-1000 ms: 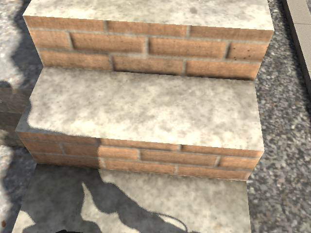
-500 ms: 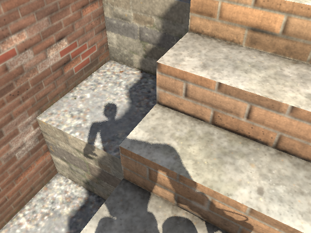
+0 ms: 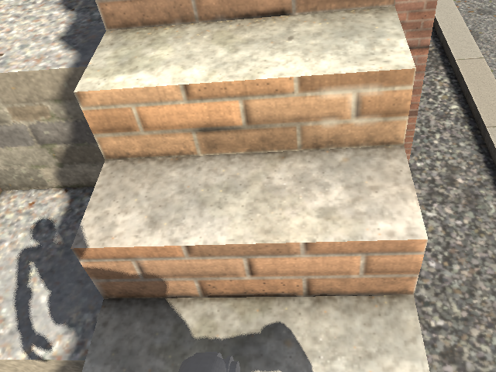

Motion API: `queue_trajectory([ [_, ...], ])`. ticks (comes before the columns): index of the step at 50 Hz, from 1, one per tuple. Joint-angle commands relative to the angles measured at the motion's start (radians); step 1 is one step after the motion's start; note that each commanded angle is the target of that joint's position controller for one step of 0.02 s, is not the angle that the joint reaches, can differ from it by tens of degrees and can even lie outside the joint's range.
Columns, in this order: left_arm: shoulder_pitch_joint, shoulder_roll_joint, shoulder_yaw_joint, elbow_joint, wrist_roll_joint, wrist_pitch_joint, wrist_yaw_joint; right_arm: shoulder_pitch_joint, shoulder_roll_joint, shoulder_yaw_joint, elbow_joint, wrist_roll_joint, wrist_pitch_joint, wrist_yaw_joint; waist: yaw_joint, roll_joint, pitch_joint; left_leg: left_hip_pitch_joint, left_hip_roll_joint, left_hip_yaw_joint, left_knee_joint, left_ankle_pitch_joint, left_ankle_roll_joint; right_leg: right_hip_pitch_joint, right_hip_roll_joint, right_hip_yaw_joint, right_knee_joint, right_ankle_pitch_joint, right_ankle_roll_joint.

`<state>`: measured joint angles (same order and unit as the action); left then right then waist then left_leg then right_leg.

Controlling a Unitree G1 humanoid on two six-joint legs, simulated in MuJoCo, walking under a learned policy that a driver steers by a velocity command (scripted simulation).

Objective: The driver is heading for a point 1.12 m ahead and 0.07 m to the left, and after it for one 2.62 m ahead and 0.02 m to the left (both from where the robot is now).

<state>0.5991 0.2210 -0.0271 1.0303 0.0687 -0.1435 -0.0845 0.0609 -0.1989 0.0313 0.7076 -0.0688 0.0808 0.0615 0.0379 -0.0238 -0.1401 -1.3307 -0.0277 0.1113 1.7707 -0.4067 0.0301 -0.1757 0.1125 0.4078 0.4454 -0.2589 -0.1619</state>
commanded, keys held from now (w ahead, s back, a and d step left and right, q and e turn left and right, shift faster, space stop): w+e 0.16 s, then w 0.04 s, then w+q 0.80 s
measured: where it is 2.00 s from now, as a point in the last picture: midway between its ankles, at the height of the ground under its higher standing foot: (232, 178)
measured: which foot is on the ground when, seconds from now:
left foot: up 0.00-0.04, down 0.06-0.50, up 0.52-0.78, down 0.80-1.00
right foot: down 0.00-0.08, up 0.10-0.46, down 0.48-0.82, up 0.84-1.00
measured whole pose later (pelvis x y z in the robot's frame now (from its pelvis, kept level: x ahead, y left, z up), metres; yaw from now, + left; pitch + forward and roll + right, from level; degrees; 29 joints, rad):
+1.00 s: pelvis +0.39 +0.02 +0.33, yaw +5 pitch +2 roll +1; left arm -0.02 0.16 -0.06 0.64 0.05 -0.14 -0.04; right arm 0.54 -0.20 0.00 1.05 0.04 0.10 0.07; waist -0.03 -0.04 -0.18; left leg -0.43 -0.25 -0.17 0.82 -0.40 0.10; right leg -0.86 0.06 0.09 1.86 -0.08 -0.10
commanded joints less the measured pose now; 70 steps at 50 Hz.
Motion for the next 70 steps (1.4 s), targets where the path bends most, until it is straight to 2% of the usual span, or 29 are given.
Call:
queue_trajectory([
  [1, -0.145, 0.212, 0.031, -0.129, -0.013, -0.063, -0.037, -0.099, -0.071, -0.041, -0.181, 0.050, 0.061, 0.055, -0.207, -0.191, -0.015, 0.722, -0.124, 0.166, -0.367, 0.134, -0.073, -0.251, -0.308, 0.154, -0.153, 2.351, -0.149],
  [4, -0.278, 0.271, 0.081, -0.153, -0.048, -0.016, -0.059, 0.540, -0.141, -0.100, 0.033, 0.000, 0.106, 0.049, -0.410, 0.054, -0.219, 1.243, -0.100, -0.103, -0.999, 0.291, 0.029, -0.163, -0.176, 0.084, 0.411, 2.094, -0.011],
  [5, -0.053, 0.106, 0.047, -0.064, 0.028, 0.007, -0.097, 0.626, -0.185, -0.102, 0.119, -0.020, 0.117, 0.078, -0.259, 0.517, -0.426, 1.518, 0.309, -0.858, -1.131, 0.373, 0.455, -0.528, 0.095, 0.089, 1.043, 0.293, 0.134],
  [6, -0.195, 0.159, 0.062, -0.087, -0.072, 0.032, -0.091, 0.471, -0.082, -0.069, 0.063, -0.100, 0.075, 0.045, -0.312, 0.069, -0.094, 1.182, 0.339, -1.063, -1.315, -0.427, 0.381, -0.856, 0.093, 0.094, 1.481, 0.329, 0.043],
  [7, -0.283, 0.162, 0.065, -0.089, -0.099, 0.035, -0.064, 0.344, -0.042, -0.047, 0.096, -0.064, 0.028, 0.048, -0.232, 0.061, 0.156, 0.992, 0.328, -0.983, -1.278, -0.542, 0.326, -1.037, 0.034, 0.037, 1.602, 0.386, 0.005],
  [10, -0.343, 0.001, 0.010, -0.221, -0.015, 0.081, -0.017, 0.083, 0.166, 0.012, 0.203, -0.010, -0.087, -0.001, -0.009, -0.066, 0.091, 0.785, 0.177, -0.356, -1.250, -0.192, 0.137, -0.911, -0.033, -0.095, 1.465, 0.133, -0.124],
  [11, -0.370, -0.012, -0.002, -0.258, 0.008, 0.105, -0.009, 0.153, 0.157, 0.013, 0.235, -0.017, -0.102, -0.014, -0.018, -0.078, 0.081, 0.797, 0.142, -0.257, -1.322, -0.107, 0.149, -0.900, -0.036, -0.150, 1.333, 0.082, -0.093],
  [12, -0.285, -0.063, 0.007, -0.338, -0.027, 0.066, 0.056, 0.095, 0.066, -0.006, 0.279, 0.150, -0.116, -0.004, 0.173, -0.110, 0.147, 0.717, 0.159, -0.229, -1.210, 0.085, 0.105, -0.648, -0.079, -0.255, 1.282, 0.341, 0.062],
  [13, -0.218, -0.014, 0.010, -0.310, -0.054, 0.054, 0.079, 0.146, -0.012, -0.028, 0.262, 0.179, -0.114, 0.013, 0.171, -0.063, 0.102, 0.616, 0.147, -0.125, -1.288, 0.060, 0.127, -0.495, -0.053, -0.343, 1.168, 0.258, 0.114],
  [19, -0.438, 0.093, 0.043, -0.355, -0.126, 0.078, 0.085, 0.162, -0.100, -0.075, 0.166, 0.138, -0.114, -0.031, 0.028, 0.124, 0.304, 0.918, 0.173, -0.200, -1.463, 0.037, 0.211, -0.496, -0.190, -0.457, 0.610, -0.088, 0.167],
  [20, -0.535, 0.078, -0.006, -0.434, 0.032, 0.091, 0.063, 0.219, -0.156, -0.087, 0.145, -0.057, -0.180, -0.005, -0.047, 0.153, 0.055, 1.120, 0.214, -0.254, -1.371, 0.478, 0.226, -0.424, -0.082, -0.458, 0.369, -0.316, 0.159],
  [24, -0.079, 0.176, 0.028, -0.226, -0.020, 0.101, 0.094, 0.320, -0.118, -0.105, 0.167, -0.070, -0.196, 0.065, 0.044, 0.118, -0.027, 1.095, 0.187, -0.272, -0.820, 1.000, 0.249, 0.144, -0.190, -0.348, -0.229, 0.295, 0.127],
  [26, 0.084, 0.365, 0.100, -0.159, -0.029, 0.073, 0.114, 0.566, -0.070, -0.106, 0.183, 0.010, -0.242, 0.116, 0.065, -0.261, -0.080, 0.353, -0.046, -0.206, 0.100, -0.060, 0.025, 0.516, -0.661, 0.059, 0.005, 1.295, -0.333],
  [28, 0.016, 0.323, 0.080, -0.046, 0.060, 0.073, 0.071, 0.232, -0.099, -0.109, 0.042, 0.105, -0.237, 0.087, 0.124, -0.086, 0.052, -0.264, -0.135, -0.278, 1.119, -0.241, 0.084, 0.526, -0.663, -0.053, 0.049, 1.331, -0.279],
  [31, 0.001, 0.039, -0.036, 0.086, 0.066, 0.065, 0.013, -0.006, 0.036, -0.045, -0.147, 0.029, -0.180, 0.080, -0.014, 0.051, 0.074, -0.322, -0.074, -0.276, 0.935, -0.212, 0.262, 0.397, -0.521, -0.341, -0.003, 1.098, -0.112],
  [34, -0.483, 0.181, 0.002, -0.066, 0.074, 0.034, -0.009, -0.002, -0.076, -0.034, -0.243, 0.040, -0.105, 0.093, -0.237, -0.057, 0.129, 0.304, -0.005, -0.024, 0.207, 0.050, 0.182, -0.413, -0.314, -0.671, -0.418, 0.595, -0.099],
  [39, -0.709, 0.402, 0.081, -0.209, 0.067, -0.010, -0.005, 0.436, -0.219, -0.035, -0.088, 0.122, 0.013, 0.081, -0.438, -0.251, -0.129, 0.697, -0.169, 0.043, -0.526, 0.257, 0.035, 0.102, -0.449, -0.605, -0.040, 2.246, -0.126],
  [41, -0.488, 0.169, 0.042, -0.145, 0.093, 0.093, -0.019, 0.623, -0.221, -0.058, 0.050, 0.044, 0.039, 0.012, -0.344, -0.023, -0.168, 1.097, -0.224, -0.334, -1.042, 0.473, 0.197, -0.350, -0.306, -0.534, 0.727, 1.269, -0.172],
  [43, -0.253, -0.019, -0.017, -0.225, 0.002, 0.162, -0.036, 0.585, -0.277, -0.086, 0.113, -0.072, 0.037, 0.036, -0.169, 0.198, -0.205, 1.121, 0.014, -0.874, -1.100, 0.846, 0.420, -0.822, 0.136, 0.044, 1.563, 0.465, -0.132],
  [44, -0.359, 0.035, 0.003, -0.314, -0.050, 0.145, -0.010, 0.558, -0.195, -0.073, 0.171, -0.021, -0.012, 0.050, -0.155, 0.127, -0.046, 1.079, 0.040, -0.860, -1.128, 0.547, 0.311, -1.021, 0.119, 0.045, 1.644, 0.373, -0.102],
  [45, -0.338, -0.078, 0.003, -0.397, 0.093, 0.040, 0.038, 0.163, -0.067, -0.005, 0.162, 0.102, 0.005, 0.008, 0.166, -0.149, -0.119, 0.939, 0.056, -0.841, -1.181, 0.376, 0.097, -0.606, 0.031, -0.282, 1.585, 0.149, 0.030],
  [46, -0.319, -0.084, -0.026, -0.385, 0.060, 0.006, 0.027, 0.145, -0.069, -0.019, 0.164, 0.141, 0.006, 0.018, 0.191, -0.157, -0.062, 0.836, -0.035, -0.733, -1.177, 0.080, 0.026, -0.615, -0.056, -0.301, 1.467, 0.184, 0.066],
  [50, -0.549, -0.002, -0.034, -0.375, -0.081, 0.009, 0.065, 0.260, -0.132, -0.079, 0.240, 0.117, -0.033, -0.022, 0.028, -0.006, 0.234, 0.788, -0.007, -0.829, -1.459, -0.233, 0.086, -0.798, -0.071, -0.431, 1.471, 0.050, 0.112],
  [58, -1.009, -0.148, -0.075, -0.665, -0.116, -0.003, 0.101, 0.577, -0.132, -0.097, 0.299, 0.126, -0.044, -0.078, -0.160, 0.126, 0.298, 1.342, 0.102, -0.787, -1.424, 0.167, 0.159, -1.592, -0.146, -0.469, 1.775, -0.173, 0.093],
  [62, -0.868, -0.193, -0.109, -0.710, -0.105, 0.058, 0.104, 0.391, -0.201, -0.127, 0.125, 0.171, -0.052, -0.120, -0.044, 0.107, 0.103, 0.888, 0.076, -0.632, -1.646, 0.538, 0.124, -0.626, -0.164, -0.535, 1.067, -0.072, 0.078],
  [65, -0.460, 0.023, 0.003, -0.556, -0.204, 0.064, 0.076, 0.390, -0.313, -0.144, 0.131, 0.192, -0.087, -0.162, 0.131, 0.137, -0.169, 1.090, 0.049, -0.523, -1.371, 1.910, 0.076, 0.046, -0.011, -0.602, 0.782, -0.212, 0.091],
  [66, -0.380, 0.107, 0.043, -0.526, -0.226, 0.064, 0.081, 0.361, -0.326, -0.140, 0.128, 0.124, -0.111, -0.171, 0.176, 0.139, -0.183, 1.227, 0.040, -0.550, -1.119, 1.827, 0.078, 0.055, -0.056, -0.432, 0.469, -0.231, 0.084],
  [68, -0.385, 0.208, 0.085, -0.420, -0.029, 0.097, 0.076, 0.448, -0.149, -0.115, 0.093, 0.049, -0.133, -0.103, 0.064, -0.343, -0.351, 0.873, -0.192, -0.367, -0.248, 0.171, -0.027, 0.157, -0.491, 0.570, -0.086, -0.330, -0.174],
  [70, -0.433, 0.006, 0.025, -0.297, -0.031, 0.100, 0.101, 0.153, -0.099, -0.078, -0.100, 0.021, -0.141, -0.042, -0.003, -0.070, 0.065, 0.526, -0.102, -0.309, -0.022, 0.216, -0.012, -0.078, -0.374, 0.317, 0.013, -0.445, -0.145],
])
